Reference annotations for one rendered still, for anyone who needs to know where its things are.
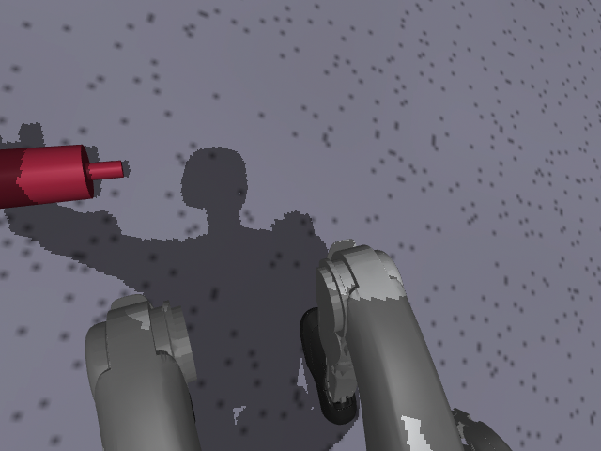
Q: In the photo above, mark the right robot foot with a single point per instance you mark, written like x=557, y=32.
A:
x=337, y=413

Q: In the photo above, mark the bottle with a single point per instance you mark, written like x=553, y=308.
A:
x=34, y=176

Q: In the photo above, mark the right robot hand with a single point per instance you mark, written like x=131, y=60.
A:
x=478, y=435

